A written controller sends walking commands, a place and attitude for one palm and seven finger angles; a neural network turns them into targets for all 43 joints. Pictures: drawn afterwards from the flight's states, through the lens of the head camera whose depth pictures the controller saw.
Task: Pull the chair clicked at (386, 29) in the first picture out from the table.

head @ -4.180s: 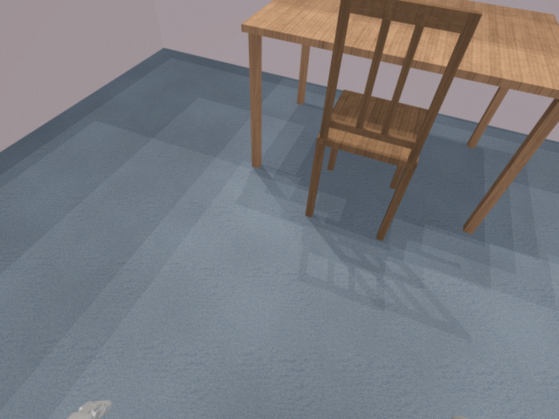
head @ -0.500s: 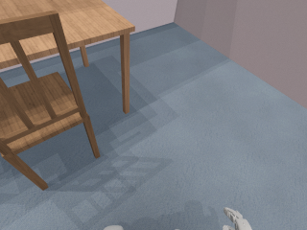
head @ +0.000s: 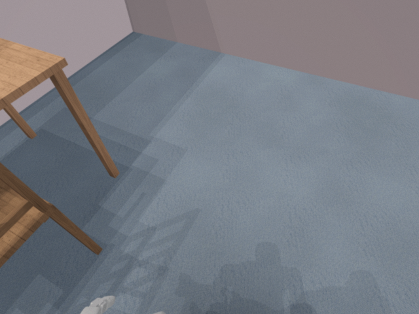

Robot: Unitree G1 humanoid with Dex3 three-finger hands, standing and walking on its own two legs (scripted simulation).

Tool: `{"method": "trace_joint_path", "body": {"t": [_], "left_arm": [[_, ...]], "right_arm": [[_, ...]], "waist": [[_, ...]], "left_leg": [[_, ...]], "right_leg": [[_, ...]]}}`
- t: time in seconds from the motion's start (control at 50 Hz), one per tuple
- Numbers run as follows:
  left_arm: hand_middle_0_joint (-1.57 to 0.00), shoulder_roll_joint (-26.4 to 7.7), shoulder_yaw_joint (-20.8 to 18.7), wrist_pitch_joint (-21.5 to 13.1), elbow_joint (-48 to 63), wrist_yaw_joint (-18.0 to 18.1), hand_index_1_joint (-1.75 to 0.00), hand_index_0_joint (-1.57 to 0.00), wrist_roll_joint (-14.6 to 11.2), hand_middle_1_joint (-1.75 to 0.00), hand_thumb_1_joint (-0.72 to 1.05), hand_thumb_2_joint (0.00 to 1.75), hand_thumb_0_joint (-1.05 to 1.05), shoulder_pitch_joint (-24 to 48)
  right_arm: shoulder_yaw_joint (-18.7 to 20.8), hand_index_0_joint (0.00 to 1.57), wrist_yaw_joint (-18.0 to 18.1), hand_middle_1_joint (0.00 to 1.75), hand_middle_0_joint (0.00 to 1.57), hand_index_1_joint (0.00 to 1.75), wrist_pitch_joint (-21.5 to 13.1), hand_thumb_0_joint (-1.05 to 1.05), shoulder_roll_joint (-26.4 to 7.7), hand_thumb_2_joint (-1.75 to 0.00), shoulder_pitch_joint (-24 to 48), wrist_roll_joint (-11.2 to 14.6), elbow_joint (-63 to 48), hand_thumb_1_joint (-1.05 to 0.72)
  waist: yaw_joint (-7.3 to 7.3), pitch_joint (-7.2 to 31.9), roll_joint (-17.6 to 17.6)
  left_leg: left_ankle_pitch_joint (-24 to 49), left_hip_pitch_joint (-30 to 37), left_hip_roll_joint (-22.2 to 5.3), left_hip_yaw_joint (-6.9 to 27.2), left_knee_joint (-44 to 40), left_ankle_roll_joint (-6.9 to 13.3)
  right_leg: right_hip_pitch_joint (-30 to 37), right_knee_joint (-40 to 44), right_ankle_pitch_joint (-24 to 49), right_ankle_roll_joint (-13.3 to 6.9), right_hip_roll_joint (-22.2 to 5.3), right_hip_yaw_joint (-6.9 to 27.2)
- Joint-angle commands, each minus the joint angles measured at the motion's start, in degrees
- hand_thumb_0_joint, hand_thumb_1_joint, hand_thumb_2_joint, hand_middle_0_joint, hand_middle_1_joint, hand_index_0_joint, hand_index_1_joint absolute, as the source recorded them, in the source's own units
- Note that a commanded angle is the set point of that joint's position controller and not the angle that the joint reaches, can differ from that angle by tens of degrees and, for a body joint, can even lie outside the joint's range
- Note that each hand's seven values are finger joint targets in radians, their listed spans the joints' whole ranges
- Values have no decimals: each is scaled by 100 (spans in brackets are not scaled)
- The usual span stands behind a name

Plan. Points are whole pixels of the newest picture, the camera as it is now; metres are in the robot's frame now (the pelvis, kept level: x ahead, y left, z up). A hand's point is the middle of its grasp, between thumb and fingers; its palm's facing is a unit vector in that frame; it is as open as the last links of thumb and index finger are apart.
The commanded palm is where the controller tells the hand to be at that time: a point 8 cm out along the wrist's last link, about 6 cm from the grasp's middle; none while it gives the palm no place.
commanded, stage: walk to a spot facing it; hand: left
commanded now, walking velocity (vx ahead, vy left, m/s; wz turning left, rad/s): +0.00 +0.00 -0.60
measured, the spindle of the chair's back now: out of the picture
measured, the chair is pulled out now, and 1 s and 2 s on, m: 0.00 0.00 0.00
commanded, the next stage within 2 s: turn to face it in 1.00 s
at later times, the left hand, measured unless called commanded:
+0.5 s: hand out of the picture +0.12 +0.21 -0.16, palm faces -0.22 -0.96 -0.15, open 7.4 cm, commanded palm none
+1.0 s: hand (209, 226) +0.34 +0.02 -0.16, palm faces -0.57 -0.79 -0.20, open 7.4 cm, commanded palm none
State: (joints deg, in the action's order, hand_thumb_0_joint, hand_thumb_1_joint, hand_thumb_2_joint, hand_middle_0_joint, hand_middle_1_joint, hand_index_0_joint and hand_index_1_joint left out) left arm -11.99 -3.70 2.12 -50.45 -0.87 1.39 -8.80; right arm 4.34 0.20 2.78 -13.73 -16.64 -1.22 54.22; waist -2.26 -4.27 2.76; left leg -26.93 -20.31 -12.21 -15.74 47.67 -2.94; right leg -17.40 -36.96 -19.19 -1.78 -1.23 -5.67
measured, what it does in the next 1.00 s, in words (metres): walks ahead, turning right: left foot, then right foot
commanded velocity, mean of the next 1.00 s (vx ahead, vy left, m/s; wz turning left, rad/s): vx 0.17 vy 0.00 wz -0.60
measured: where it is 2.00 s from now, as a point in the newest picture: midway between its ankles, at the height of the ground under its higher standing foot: (250, 309)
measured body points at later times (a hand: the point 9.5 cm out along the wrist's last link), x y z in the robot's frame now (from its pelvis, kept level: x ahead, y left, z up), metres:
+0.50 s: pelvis +0.02 +0.03 +0.02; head +0.04 +0.06 +0.47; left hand +0.13 +0.26 -0.15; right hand +0.03 -0.23 -0.10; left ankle +0.02 +0.13 -0.72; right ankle -0.01 -0.10 -0.66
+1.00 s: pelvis +0.13 -0.06 -0.01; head +0.17 -0.09 +0.44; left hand +0.37 +0.06 -0.14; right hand -0.05 -0.22 -0.16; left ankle +0.08 +0.12 -0.63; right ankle +0.13 -0.14 -0.72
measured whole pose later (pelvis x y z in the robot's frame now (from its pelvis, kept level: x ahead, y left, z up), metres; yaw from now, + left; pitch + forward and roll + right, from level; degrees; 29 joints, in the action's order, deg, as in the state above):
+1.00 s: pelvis +0.13 -0.06 -0.01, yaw -34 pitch -1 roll -1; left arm -12.2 -3.5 -1.3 -51.9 -1.5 0.6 -4.7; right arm 2.7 0.6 1.3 -9.6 -21.7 -0.4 59.0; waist -2.7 -8.1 0.3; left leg -29.2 -17.8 -9.6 -7.7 72.0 -3.4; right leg -22.2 -39.4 -16.6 -5.9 1.3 -8.7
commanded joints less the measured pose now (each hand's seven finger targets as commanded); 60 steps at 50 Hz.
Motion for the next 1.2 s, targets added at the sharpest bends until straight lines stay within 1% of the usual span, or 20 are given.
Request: {"method": "trace_joint_path", "body": {"t": [0.0, 0.1, 0.28, 0.34, 0.36, 0.38, 0.4, 0.46, 0.56, 0.64, 0.76, 0.84, 0.86, 0.88, 0.9, 0.92, 0.96, 1.0, 1.06, 1.18], "left_arm": [[-20, -1288, -377, -115, 236, 257, -30, -20, -57, -30, 90, 90, 0, -435], [-20, -1035, -246, -161, 348, 202, -30, -20, -53, -30, 90, 90, 0, 34], [-20, -1241, -304, -137, 239, 98, -30, -20, -13, -30, 90, 90, 0, -323], [-20, -1169, -297, -125, 295, 63, -30, -20, -40, -30, 90, 90, 0, 20], [-20, -893, -231, -116, 382, 23, -30, -20, -72, -30, 90, 90, 0, 106], [-20, -483, -154, -110, 514, -51, -30, -20, -134, -30, 90, 90, 0, 108], [-20, -661, -202, -142, 671, -83, -30, -20, -46, -30, 90, 90, 0, 468], [-20, -761, -353, -89, 296, -232, -30, -20, 74, -30, 90, 90, 0, 71], [-20, -353, -228, -43, 51, -229, -30, -20, 50, -30, 90, 90, 0, -218], [-20, -203, -147, -5, 120, -212, -30, -20, 24, -30, 90, 90, 0, 184], [-20, -113, -58, -69, 247, -212, -30, -20, -5, -30, 90, 90, 0, 787], [-20, -336, -126, -237, 82, -173, -30, -20, 22, -30, 90, 90, 0, 61], [-20, -573, -199, -330, -143, -147, -30, -20, 37, -30, 90, 90, 0, -701], [-20, -1206, -341, -431, -350, -83, -30, -20, 49, -30, 90, 90, 0, -1468], [-20, -1762, -445, -426, -415, 28, -30, -20, -79, -30, 90, 90, 0, -1892], [-20, -1744, -474, -340, -405, 116, -30, -20, -169, -30, 90, 90, 0, -1740], [-20, -1308, -348, -328, -167, 140, -30, -20, -154, -30, 90, 90, 0, -847], [-20, -990, -229, -424, -101, 151, -30, -20, -103, -30, 90, 90, 0, -324], [-20, -949, -188, -506, -125, 125, -30, -20, -47, -30, 90, 90, 0, -253], [-20, -595, -38, -528, -283, 168, -30, -20, -42, -30, 90, 90, 0, -448]], "right_arm": [[31, 20, 43, 30, 20, 30, -58, 0, -353, -90, 537, 32, -722, -90], [65, 20, 58, 30, 20, 30, -33, 0, -412, -90, 268, -3, -458, -90], [19, 20, 17, 30, 20, 30, -188, 0, -417, -90, 765, -1, -786, -90], [11, 20, 58, 30, 20, 30, -314, 0, -378, -90, 34, 21, -593, -90], [53, 20, 126, 30, 20, 30, -375, 0, -608, -90, -437, 10, -448, -90], [177, 20, 150, 30, 20, 30, -397, 0, -1260, -90, -729, -74, -407, -90], [177, 20, 151, 30, 20, 30, -398, 0, -1424, -90, -683, -35, -479, -90], [-25, 20, 146, 30, 20, 30, -491, 0, -763, -90, 215, -49, -640, -90], [-97, 20, 190, 30, 20, 30, -609, 0, -484, -90, -410, 25, -343, -90], [-85, 20, 205, 30, 20, 30, -581, 0, -443, -90, -859, 5, -88, -90], [17, 20, 158, 30, 20, 30, -504, 0, -547, -90, -1024, -50, 147, -90], [100, 20, 114, 30, 20, 30, -518, 0, -729, -90, -839, 2, 116, -90], [89, 20, 78, 30, 20, 30, -521, 0, -762, -90, -725, 48, 38, -90], [30, 20, -7, 30, 20, 30, -513, 0, -529, -90, -773, 140, -108, -90], [-46, 20, 21, 30, 20, 30, -515, 0, -187, -90, -568, 160, -407, -90], [-20, 20, 86, 30, 20, 30, -488, 0, -312, -90, -89, 134, -521, -90], [-19, 20, 46, 30, 20, 30, -472, 0, -281, -90, 225, 69, -497, -90], [-6, 20, 41, 30, 20, 30, -362, 0, -219, -90, 123, -12, -308, -90], [-20, 20, 35, 30, 20, 30, -256, 0, -125, -90, -188, -30, -182, -90], [-144, 20, 10, 30, 20, 30, -252, 0, -23, -90, 91, 3, -97, -90]], "waist": [[408, 649, -1544], [143, 475, -1022], [461, 528, -1160], [47, 501, -1011], [-172, 626, -287], [-340, 576, 1658], [-367, 112, 1522], [173, -411, 559], [184, -69, 501], [38, -145, 569], [-144, -199, 839], [300, 447, 693], [703, 884, 470], [1015, 1643, -782], [1066, 2160, -1799], [1035, 1886, -1099], [692, 915, -721], [300, 410, -340], [34, 342, -636], [49, 624, -989]], "left_leg": [[-153, -1696, 233, 1327, 1963, -153], [630, -1034, 437, 1335, 1479, -306], [92, -353, 864, 1304, -283, -152], [588, 1364, 1055, 1187, -1967, 11], [393, 2402, 598, 1550, -2726, 132], [-1307, 2781, -991, 3533, -3716, 499], [-1950, 1928, -1842, 4268, -4174, 867], [-1047, 939, -1010, 2824, -4194, 613], [2300, 1847, -514, 1156, -3496, 506], [4251, 2190, -626, 710, -3093, 736], [4571, 2415, -827, 189, -2711, 843], [6242, 2403, -844, -157, -1247, 642], [5923, 1752, -712, -306, -79, 387], [3031, -94, -309, -248, 1578, 95], [-915, -1696, 641, 320, 3461, -224], [-708, -1890, 447, 1297, 3592, -48], [256, -1847, 89, 1394, 3308, -71], [634, -1219, 49, 1409, 2655, -125], [849, -1026, 151, 1307, 2060, -250], [1353, -964, 429, 1274, 946, -210]], "right_leg": [[1250, 1748, 2824, -831, -1650, 2152], [658, 1755, 2631, -689, -1136, 1638], [512, 2145, -242, -910, -1083, 2875], [-652, 1686, -853, -591, -661, 2796], [-1479, 937, -1135, -272, -150, 2313], [-2572, -831, -1566, 93, 717, 1270], [-2726, -1839, -1271, 202, 235, 899], [-2325, -2996, -64, 315, -90, 799], [-2504, -3298, 714, 497, -187, 520], [-2556, -2657, 597, 570, -272, 176], [-1948, -917, 295, 371, -196, -286], [-385, 110, 157, -6, 270, -579], [1008, 737, 738, -126, 344, -572], [3098, 933, 1456, -612, -879, 1013], [3803, 1211, 3210, -1369, -2446, 3717], [3410, 1478, 2860, -1535, -2378, 3273], [1918, 1853, 1632, -1215, -1937, 2752], [651, 2012, 2179, -958, -1519, 1921], [186, 1996, 2871, -835, -1166, 1381], [675, 1826, 3595, -706, -892, 909]]}}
